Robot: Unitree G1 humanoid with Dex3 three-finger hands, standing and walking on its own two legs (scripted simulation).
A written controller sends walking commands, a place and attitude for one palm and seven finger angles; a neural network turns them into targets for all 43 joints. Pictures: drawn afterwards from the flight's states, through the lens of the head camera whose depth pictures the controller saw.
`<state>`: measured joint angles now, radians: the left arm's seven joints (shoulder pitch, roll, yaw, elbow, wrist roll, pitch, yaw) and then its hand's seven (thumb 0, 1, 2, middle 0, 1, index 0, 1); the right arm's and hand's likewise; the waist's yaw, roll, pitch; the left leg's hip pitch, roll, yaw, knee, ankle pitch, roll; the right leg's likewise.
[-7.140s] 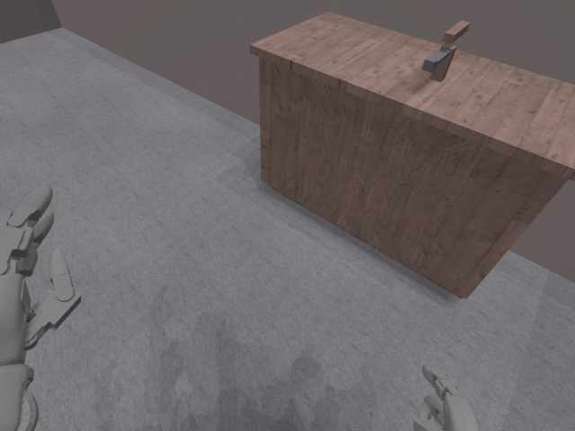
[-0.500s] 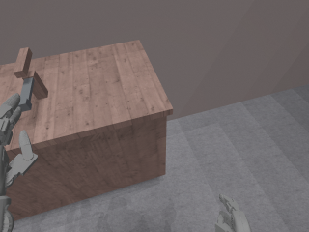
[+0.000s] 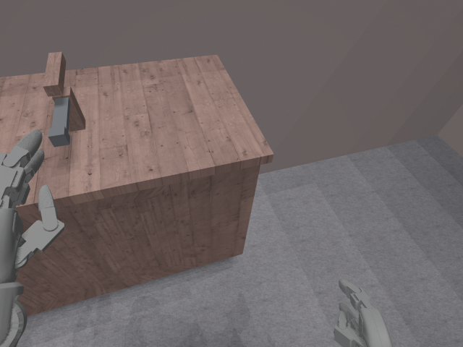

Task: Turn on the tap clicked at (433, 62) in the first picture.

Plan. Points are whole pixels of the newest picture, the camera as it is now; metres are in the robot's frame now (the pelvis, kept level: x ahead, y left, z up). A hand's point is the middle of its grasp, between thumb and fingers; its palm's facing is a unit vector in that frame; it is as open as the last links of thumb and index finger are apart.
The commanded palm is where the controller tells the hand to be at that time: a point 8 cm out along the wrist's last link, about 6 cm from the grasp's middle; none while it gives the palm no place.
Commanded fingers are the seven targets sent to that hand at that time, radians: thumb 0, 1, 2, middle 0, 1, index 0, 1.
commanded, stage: come to a stop and stand still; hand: left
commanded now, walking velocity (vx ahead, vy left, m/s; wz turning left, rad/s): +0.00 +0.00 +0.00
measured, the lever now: (59, 136) +0.45 +0.38 +0.08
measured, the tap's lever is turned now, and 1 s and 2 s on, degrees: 0 0 0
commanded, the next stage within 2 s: look again from close up in 0.86 s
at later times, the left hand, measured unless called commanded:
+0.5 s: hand (40, 220) +0.22 +0.26 +0.16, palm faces +0.45 -0.82 -0.35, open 7.4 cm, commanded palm +0.16 +0.29 +0.18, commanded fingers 0.00 0.90 0.90 -0.20 -0.30 -0.20 -0.30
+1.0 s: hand (59, 214) +0.23 +0.24 +0.17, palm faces +0.44 -0.82 -0.37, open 7.4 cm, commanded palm +0.17 +0.27 +0.18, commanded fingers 0.00 0.90 0.90 -0.20 -0.30 -0.20 -0.30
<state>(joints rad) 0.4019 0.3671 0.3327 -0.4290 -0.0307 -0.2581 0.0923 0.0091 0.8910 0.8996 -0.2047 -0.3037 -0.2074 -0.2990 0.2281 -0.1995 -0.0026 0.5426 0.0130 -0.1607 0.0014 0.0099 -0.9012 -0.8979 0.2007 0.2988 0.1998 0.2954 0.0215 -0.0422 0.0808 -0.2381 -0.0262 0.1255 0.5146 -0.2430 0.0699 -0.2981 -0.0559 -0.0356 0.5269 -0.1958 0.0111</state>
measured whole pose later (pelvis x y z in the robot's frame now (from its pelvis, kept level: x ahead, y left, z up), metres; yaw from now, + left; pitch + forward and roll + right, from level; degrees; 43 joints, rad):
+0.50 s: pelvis +0.02 +0.00 +0.01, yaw +3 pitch -1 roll -1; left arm 0.35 0.33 0.33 -0.37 -0.01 -0.23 0.09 0.01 0.89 0.90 -0.21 -0.30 -0.21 -0.30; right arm 0.21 -0.19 0.03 0.57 -0.02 -0.16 -0.02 0.01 -0.90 -0.90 0.20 0.30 0.20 0.30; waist 0.04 -0.02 0.04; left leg -0.19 -0.03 0.06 0.41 -0.20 0.06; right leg -0.20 0.02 0.05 0.37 -0.14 0.01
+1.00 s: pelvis +0.04 -0.02 +0.01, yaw +5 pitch +0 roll -1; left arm 0.41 0.35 0.32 -0.40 -0.04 -0.20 0.09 0.01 0.89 0.90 -0.21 -0.30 -0.21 -0.30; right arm 0.22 -0.20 0.02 0.57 0.00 -0.09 -0.04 0.01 -0.90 -0.90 0.20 0.30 0.20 0.30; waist 0.03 0.01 0.02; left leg -0.17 -0.01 0.03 0.37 -0.19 0.03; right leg -0.17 0.04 0.02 0.30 -0.13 -0.01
